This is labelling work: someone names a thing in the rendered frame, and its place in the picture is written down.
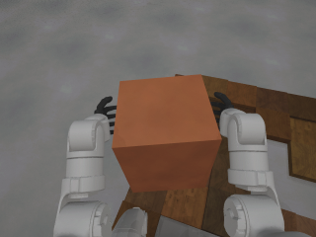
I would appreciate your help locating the left robot thigh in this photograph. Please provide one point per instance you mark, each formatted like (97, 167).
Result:
(133, 223)

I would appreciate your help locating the right robot upper arm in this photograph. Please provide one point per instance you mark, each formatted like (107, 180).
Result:
(254, 216)

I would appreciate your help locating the robot left forearm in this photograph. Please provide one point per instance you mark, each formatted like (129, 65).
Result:
(85, 159)

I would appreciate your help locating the left robot upper arm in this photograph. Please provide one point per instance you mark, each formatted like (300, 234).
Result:
(92, 218)

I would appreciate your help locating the carton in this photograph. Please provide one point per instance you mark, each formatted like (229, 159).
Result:
(166, 136)

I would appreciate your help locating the robot right forearm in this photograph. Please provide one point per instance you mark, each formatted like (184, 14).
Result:
(248, 157)

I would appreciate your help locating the left robot hand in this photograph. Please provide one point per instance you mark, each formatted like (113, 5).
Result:
(101, 109)

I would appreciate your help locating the right robot hand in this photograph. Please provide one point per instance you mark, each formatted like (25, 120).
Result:
(227, 105)

